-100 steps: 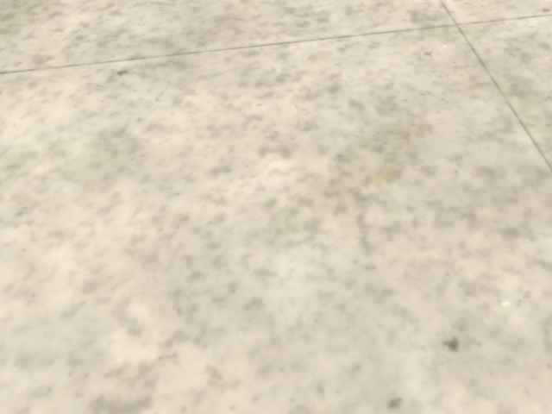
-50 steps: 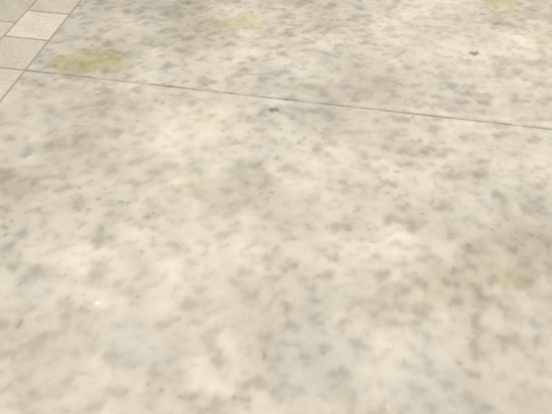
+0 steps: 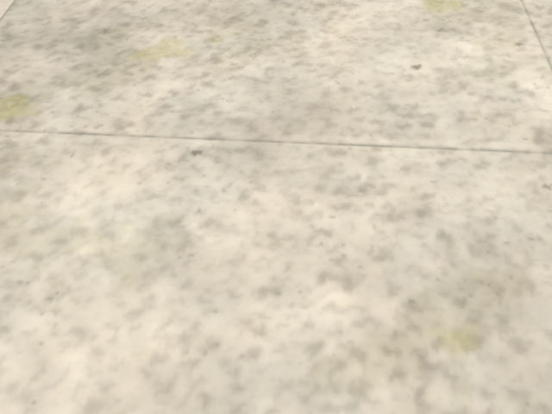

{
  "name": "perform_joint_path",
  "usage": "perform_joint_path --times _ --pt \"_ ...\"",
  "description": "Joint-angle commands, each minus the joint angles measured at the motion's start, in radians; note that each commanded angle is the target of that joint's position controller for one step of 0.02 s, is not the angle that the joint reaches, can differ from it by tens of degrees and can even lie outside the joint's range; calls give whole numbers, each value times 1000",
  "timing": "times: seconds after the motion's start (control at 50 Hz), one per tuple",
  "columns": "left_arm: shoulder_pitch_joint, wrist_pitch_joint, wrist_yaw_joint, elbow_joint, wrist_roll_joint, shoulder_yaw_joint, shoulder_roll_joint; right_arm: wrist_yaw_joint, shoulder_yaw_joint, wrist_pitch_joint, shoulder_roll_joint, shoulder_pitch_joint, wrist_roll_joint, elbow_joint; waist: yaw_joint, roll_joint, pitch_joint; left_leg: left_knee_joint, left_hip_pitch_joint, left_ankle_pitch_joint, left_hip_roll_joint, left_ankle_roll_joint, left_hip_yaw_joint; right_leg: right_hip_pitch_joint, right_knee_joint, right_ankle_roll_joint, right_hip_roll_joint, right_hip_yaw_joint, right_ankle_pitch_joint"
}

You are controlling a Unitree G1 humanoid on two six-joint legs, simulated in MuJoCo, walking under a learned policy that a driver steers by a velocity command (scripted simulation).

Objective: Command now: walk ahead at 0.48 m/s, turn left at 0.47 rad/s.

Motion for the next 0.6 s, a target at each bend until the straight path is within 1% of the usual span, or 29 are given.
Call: perform_joint_path --times 0.02,0.06,0.08,0.1,0.12,0.14,0.16,0.18,0.2,0.22,0.24,0.26,0.28,0.3,0.32,0.36,0.38,0.4,0.42,0.44,0.46,0.48,0.5,0.54,0.56,0.58,0.6 --pt "11 15 13 -45 -9 42 184 28 1 -18 -39 -142 2 -133 2 -66 89 -67 -48 -54 -27 36 65 12 26 -79 -326 28 766" --pt "4 33 23 -56 -12 50 216 35 -15 -11 -70 -106 5 -148 -41 -113 21 -56 55 -151 -91 73 123 57 157 -70 -331 9 1110" --pt "-6 43 28 -64 -12 53 231 34 -29 -6 -96 -42 7 -142 -86 -137 -24 -46 142 -204 -125 96 140 60 265 -67 -331 5 1237" --pt "-18 49 30 -71 -13 56 244 27 -51 -1 -143 63 8 -125 -147 -146 -86 -59 290 -232 -152 126 135 17 421 -61 -326 10 1258" --pt "-49 46 30 -83 -20 52 242 10 -82 3 -197 222 6 -90 -243 -110 -158 -157 554 -172 -166 168 93 -124 657 -33 -285 -2 1114" --pt "-4 29 23 -112 6 24 140 -14 -101 16 -273 297 2 -67 -214 73 -236 -158 878 -196 28 251 -232 -465 998 12 -176 12 382" --pt "40 -14 2 -161 -1 -7 73 -10 -98 -2 -311 253 -8 -102 -132 192 -365 -313 1094 -324 247 453 -826 -792 1283 43 27 228 -280" --pt "-91 -49 -16 -186 -32 15 166 -8 -75 -13 -222 258 -12 -103 -200 58 -335 -392 1066 -350 230 397 -775 -894 1303 22 -38 372 -217" --pt "-138 -66 -24 -213 -52 15 175 -7 -64 -23 -185 209 -11 -101 -167 6 -189 -409 921 -301 196 349 -620 -913 1216 1 -82 362 -123" --pt "-134 -70 -18 -205 -34 12 156 -5 -58 -29 -165 140 -5 -109 -108 -89 -109 -417 769 -206 145 310 -513 -869 1113 4 -125 349 -69" --pt "-117 -62 -13 -195 -13 20 165 -8 -49 -32 -137 89 -9 -123 -75 -85 -70 -431 668 -108 108 292 -437 -814 1034 18 -152 345 -32" --pt "-94 -48 -15 -194 -6 24 169 -12 -43 -32 -129 65 -20 -137 -49 -56 -60 -453 590 -51 88 289 -400 -756 1009 34 -166 345 -8" --pt "-81 -35 -14 -199 3 24 163 -17 -46 -34 -136 57 -17 -138 -37 -44 -55 -468 540 -6 76 293 -381 -734 969 56 -170 333 6" --pt "-82 -25 -12 -202 11 20 149 -23 -47 -36 -144 61 -13 -134 -33 -37 -50 -474 491 43 68 294 -343 -721 927 78 -172 317 20" --pt "-104 -17 -9 -213 15 15 134 -30 -51 -36 -158 71 -13 -129 -36 -31 -39 -479 447 66 52 289 -308 -715 869 97 -169 302 53" --pt "-192 -12 -6 -244 15 1 107 -45 -58 -30 -181 93 -10 -120 -64 -7 -16 -474 385 37 6 257 -248 -699 703 123 -148 282 181" --pt "-234 -13 -7 -254 14 -5 95 -50 -59 -25 -185 105 -7 -115 -83 8 -15 -461 368 -6 -19 233 -224 -668 608 126 -130 276 262" --pt "-256 -16 -12 -253 10 -11 84 -52 -55 -21 -178 115 -7 -108 -100 26 -23 -453 371 -47 -32 212 -193 -637 518 127 -116 265 345" --pt "-281 -21 -20 -252 5 -15 80 -53 -51 -21 -170 142 -9 -97 -126 41 -33 -451 384 -86 -25 199 -188 -609 461 126 -104 254 420" --pt "-298 -25 -26 -254 -3 -15 85 -50 -49 -22 -169 171 -10 -83 -144 50 -38 -450 405 -119 -5 193 -199 -593 432 121 -101 253 466" --pt "-313 -29 -31 -258 -10 -12 96 -47 -48 -24 -170 185 -9 -72 -153 59 -33 -436 441 -139 19 190 -212 -603 408 108 -106 261 472" --pt "-329 -31 -35 -265 -14 -9 109 -45 -47 -25 -171 197 -8 -64 -159 63 -25 -418 484 -147 43 186 -227 -623 386 90 -109 266 450" --pt "-341 -33 -39 -273 -15 -5 121 -43 -47 -25 -173 205 -9 -57 -161 66 -18 -400 531 -140 71 182 -245 -646 369 68 -110 269 411" --pt "-326 -35 -45 -280 -18 4 142 -43 -50 -21 -183 206 -13 -44 -142 83 -4 -373 616 -70 124 166 -264 -667 353 21 -109 268 311" --pt "-294 -35 -48 -276 -20 9 152 -44 -51 -18 -185 195 -14 -41 -120 92 -4 -342 644 17 132 153 -254 -642 341 -3 -99 256 264" --pt "-212 -36 -47 -255 -18 22 171 -46 -49 -14 -182 172 -15 -43 -70 82 -41 -249 656 187 104 130 -214 -542 312 -32 -69 230 252" --pt "-81 -36 -44 -220 -12 41 208 -50 -39 -11 -158 170 -23 -49 -11 42 -138 -59 624 288 47 100 -152 -358 323 -68 -74 246 293"
Keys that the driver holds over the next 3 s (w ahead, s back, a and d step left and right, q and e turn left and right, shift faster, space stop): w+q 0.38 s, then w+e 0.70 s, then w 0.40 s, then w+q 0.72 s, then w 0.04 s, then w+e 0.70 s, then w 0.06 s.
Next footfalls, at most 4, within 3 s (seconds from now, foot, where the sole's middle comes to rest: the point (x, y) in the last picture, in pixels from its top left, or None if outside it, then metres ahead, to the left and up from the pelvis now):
0.12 left None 0.25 0.10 -0.77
0.60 right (332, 381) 0.56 -0.06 -0.77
1.14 left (256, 281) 0.83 0.15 -0.77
1.60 right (356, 222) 1.06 -0.13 -0.77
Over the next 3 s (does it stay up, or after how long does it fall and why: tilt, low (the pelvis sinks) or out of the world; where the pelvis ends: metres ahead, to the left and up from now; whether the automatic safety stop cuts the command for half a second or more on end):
stays up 1.66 0.09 0.01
